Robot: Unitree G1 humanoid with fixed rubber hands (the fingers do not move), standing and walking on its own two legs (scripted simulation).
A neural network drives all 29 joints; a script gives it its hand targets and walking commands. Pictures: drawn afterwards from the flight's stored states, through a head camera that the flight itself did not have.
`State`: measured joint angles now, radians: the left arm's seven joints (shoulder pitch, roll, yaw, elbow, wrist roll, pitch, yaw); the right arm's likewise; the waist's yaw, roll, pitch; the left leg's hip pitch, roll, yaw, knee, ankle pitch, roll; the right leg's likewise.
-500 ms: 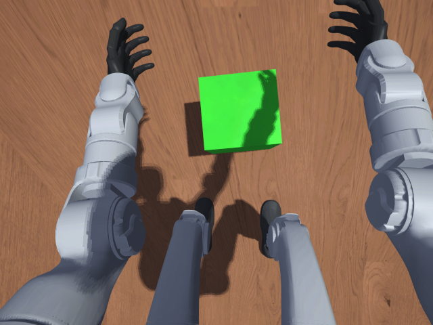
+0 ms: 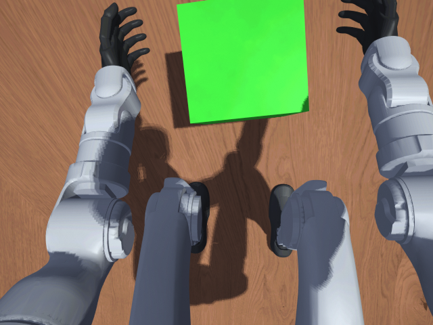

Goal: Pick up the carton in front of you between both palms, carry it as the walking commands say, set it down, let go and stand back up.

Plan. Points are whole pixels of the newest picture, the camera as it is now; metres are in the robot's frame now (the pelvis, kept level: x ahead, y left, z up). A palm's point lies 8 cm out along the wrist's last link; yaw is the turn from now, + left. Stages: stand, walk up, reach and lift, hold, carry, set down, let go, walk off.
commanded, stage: reach and lift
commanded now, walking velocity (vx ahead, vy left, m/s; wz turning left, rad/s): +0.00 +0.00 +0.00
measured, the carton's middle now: (242, 73) +0.51 -0.01 -0.33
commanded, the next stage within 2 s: none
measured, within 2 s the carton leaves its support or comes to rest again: leaves its support in 1.20 s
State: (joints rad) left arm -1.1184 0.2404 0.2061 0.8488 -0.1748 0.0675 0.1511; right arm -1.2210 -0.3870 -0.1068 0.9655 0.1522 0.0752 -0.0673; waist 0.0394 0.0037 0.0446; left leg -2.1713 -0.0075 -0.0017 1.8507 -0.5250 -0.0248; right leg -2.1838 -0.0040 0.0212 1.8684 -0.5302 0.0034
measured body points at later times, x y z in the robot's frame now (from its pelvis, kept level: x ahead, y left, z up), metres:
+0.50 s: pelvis -0.02 +0.00 -0.10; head +0.36 -0.02 +0.14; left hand +0.53 +0.18 -0.28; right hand +0.55 -0.19 -0.29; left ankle +0.10 +0.12 -0.42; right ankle +0.09 -0.12 -0.42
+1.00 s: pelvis -0.02 +0.00 -0.08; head +0.35 -0.02 +0.16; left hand +0.53 +0.15 -0.27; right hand +0.55 -0.16 -0.27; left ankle +0.10 +0.12 -0.42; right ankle +0.09 -0.12 -0.42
